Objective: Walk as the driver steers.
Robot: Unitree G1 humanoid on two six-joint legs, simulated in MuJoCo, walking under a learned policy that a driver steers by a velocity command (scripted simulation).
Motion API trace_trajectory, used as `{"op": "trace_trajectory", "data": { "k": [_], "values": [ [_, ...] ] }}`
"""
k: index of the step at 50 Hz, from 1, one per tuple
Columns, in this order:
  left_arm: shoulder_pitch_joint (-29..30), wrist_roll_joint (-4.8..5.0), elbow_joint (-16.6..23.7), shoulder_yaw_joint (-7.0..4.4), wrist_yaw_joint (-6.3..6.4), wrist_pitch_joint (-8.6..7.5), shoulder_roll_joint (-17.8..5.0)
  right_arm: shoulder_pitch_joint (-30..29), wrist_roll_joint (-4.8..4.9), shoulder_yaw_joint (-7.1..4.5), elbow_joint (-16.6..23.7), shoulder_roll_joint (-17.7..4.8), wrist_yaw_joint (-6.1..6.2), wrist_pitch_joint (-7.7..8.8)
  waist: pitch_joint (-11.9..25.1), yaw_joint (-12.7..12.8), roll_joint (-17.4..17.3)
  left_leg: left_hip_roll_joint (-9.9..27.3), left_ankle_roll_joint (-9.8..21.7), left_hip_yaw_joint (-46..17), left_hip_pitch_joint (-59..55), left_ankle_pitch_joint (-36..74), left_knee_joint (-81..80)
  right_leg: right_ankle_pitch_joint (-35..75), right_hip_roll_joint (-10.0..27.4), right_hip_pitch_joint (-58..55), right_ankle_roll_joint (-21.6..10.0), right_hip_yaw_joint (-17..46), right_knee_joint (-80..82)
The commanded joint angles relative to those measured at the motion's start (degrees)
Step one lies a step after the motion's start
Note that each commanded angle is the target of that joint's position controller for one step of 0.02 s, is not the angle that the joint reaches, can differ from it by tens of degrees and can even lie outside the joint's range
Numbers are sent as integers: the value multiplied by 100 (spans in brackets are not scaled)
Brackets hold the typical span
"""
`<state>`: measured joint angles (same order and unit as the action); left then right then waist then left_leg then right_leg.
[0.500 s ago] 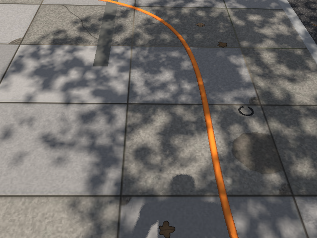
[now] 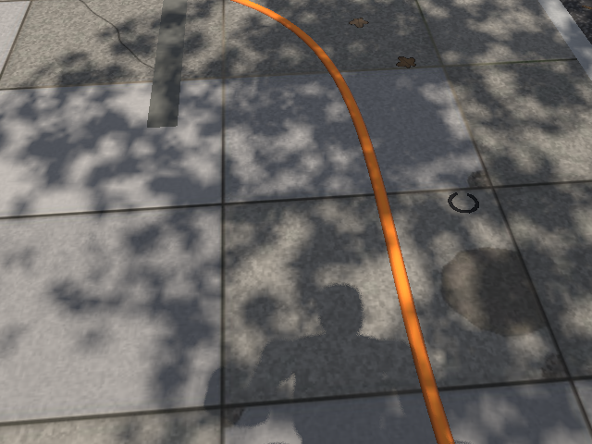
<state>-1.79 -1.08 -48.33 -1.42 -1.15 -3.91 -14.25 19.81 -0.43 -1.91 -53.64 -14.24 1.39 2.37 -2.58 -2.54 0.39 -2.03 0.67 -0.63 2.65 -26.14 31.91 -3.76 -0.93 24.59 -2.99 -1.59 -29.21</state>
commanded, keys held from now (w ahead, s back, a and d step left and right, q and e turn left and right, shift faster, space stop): no key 0.06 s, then e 0.18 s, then w+e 0.76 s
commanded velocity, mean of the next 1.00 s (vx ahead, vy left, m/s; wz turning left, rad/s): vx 0.28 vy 0.00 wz -0.42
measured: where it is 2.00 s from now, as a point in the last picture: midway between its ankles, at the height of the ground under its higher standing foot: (435, 417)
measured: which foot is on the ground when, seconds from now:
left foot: up 0.00-0.32, down 0.34-0.88, up 0.90-1.00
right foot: down 0.00-0.34, up 0.36-0.84, down 0.86-1.00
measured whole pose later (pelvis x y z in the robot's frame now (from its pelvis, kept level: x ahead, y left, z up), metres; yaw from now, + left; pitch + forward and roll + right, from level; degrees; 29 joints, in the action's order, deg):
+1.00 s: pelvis +0.25 -0.12 +0.01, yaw -30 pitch +2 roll +0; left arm -10.0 1.0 -43.2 -4.3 -2.3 -2.4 -15.9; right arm 15.7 0.7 -3.7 -47.2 -16.9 1.0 6.9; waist -3.4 -1.5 -1.0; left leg 6.4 -0.6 -1.6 24.6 -20.3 69.7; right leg -11.4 -4.7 19.6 -5.2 -1.1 -29.3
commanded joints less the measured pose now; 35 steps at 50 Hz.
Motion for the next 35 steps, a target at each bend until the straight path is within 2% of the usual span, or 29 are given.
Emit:
{"op": "trace_trajectory", "data": {
  "k": [1, 2, 3, 4, 5, 6, 8, 12, 14, 16, 17, 18, 19, 20, 21, 22, 23, 26, 28, 32, 35],
  "values": [
    [-1287, 75, -162, -149, 35, 72, -649, 727, 64, -60, 73, -467, -15, -22, 1907, 488, 865, 37, -356, -583, 1855, -1397, 2913, 3239, 2091, -3198, -1718, 2638, 571],
    [-776, 137, -101, -135, 33, 79, -644, 364, 154, -134, 161, -651, 19, -102, 1220, 384, 617, 214, -394, -547, 2161, -1250, 3155, 2120, 1908, -2524, -1480, 2278, 820],
    [-417, 104, -38, -109, 43, 85, -590, 137, 151, -156, 177, -635, 84, -192, 870, 297, 431, 353, -416, -468, 2238, -992, 3043, 1203, 1729, -1977, -1282, 2040, 1051],
    [-126, 88, 7, -107, 50, 103, -602, -20, 83, -182, 226, -624, 151, -281, 565, 195, 399, 467, -460, -424, 2093, -749, 2663, 507, 1535, -1356, -1112, 1869, 1282],
    [45, 67, 48, -168, 71, 152, -785, -90, 59, -192, 287, -606, 214, -341, 400, 107, 569, 463, -477, -345, 1905, -590, 2242, -53, 1350, -946, -985, 1780, 1442],
    [45, 50, 68, -232, 96, 208, -939, -131, 50, -190, 301, -561, 264, -360, 361, 127, 679, 352, -491, -234, 1791, -540, 1984, -302, 1256, -782, -979, 1779, 1537],
    [-95, 66, 99, -327, 163, 270, -1106, -131, 50, -210, 297, -567, 316, -353, 539, 169, 693, 256, -469, -190, 1681, -318, 1712, -580, 1273, -795, -1071, 1880, 1623],
    [-108, 140, 179, -426, 285, 354, -1149, -447, 53, -242, 376, -594, 276, -294, 609, 232, 686, 198, -362, -217, 1469, 409, 1166, -1081, 1218, -569, -1028, 1973, 1736],
    [-145, 241, 181, -457, 333, 409, -1148, -430, 50, -252, 409, -603, 204, -220, 755, 127, 724, 112, -270, -98, 1074, 619, 669, -1990, 1103, -370, -926, 2023, 1790],
    [24, 354, 260, -450, 377, 476, -1071, -120, 41, -277, 321, -592, 116, -129, 691, -207, 724, 8, -61, 99, 158, 1065, -285, -2842, 812, 335, -647, 1952, 1676],
    [100, 346, 347, -406, 373, 481, -884, 300, 18, -332, 211, -742, 112, -93, 600, -436, 524, 251, 127, -33, -537, 813, -852, -3095, 475, 1010, -282, 1723, 1233],
    [-38, 300, 409, -278, 313, 457, -311, 661, 7, -425, 168, -1100, 159, -84, 720, -422, -826, 1651, 450, -1526, -1010, -516, -1609, -3146, -104, 1693, 85, 1014, -749],
    [128, 314, 672, -336, 278, 353, -442, 204, -173, -521, 340, -1603, 105, -24, 178, -241, -1795, 2636, 1071, -3393, -69, -1768, -2444, -2655, -400, 2447, 75, 796, -1851],
    [-18, 309, 591, -467, 243, 272, -935, -409, -224, -446, 595, -1304, 139, 102, -41, 34, -1274, 2494, 1104, -3206, 225, -1739, -2559, -2114, -91, 2319, 2, 1214, -2459],
    [-391, 310, 427, -540, 201, 259, -1073, -828, -85, -379, 700, -1034, 177, 188, -98, 297, -1152, 2215, 832, -2577, 101, -1191, -2540, -1577, -64, 2383, 25, 1182, -2683],
    [-645, 242, 247, -561, 200, 279, -1042, -934, 28, -346, 778, -909, 184, 238, 35, 344, -1004, 2003, 619, -2039, -72, -692, -2488, -1308, 20, 2275, 117, 1058, -2915],
    [-655, 191, 199, -553, 182, 279, -938, -850, 66, -333, 746, -884, 188, 270, -24, 282, -873, 1900, 537, -1622, -92, -234, -2495, -1006, 79, 2298, 212, 975, -3166],
    [-498, 235, 263, -504, 100, 258, -632, -317, -31, -286, 605, -751, 169, 342, -57, 80, -696, 1686, 517, -678, -151, 677, -2508, -421, 229, 2323, 373, 752, -3471],
    [-293, 242, 393, -481, 64, 249, -561, -37, -51, -289, 529, -767, 151, 338, -165, -71, -672, 1686, 597, -371, -282, 914, -2551, -183, 323, 2469, 480, 697, -3227],
    [188, 244, 729, -387, -48, 227, -415, 96, -34, -351, 502, -969, 121, 301, -369, -233, -687, 1789, 670, 143, -376, 1415, -2609, 143, 489, 2331, 561, 459, -2155],
    [587, 258, 984, -289, -178, 201, -286, 258, 25, -403, 447, -1057, 86, 280, -545, -365, -635, 1926, 721, 519, -424, 1750, -2594, 60, 562, 2067, 419, 113, -1493]
  ]
}}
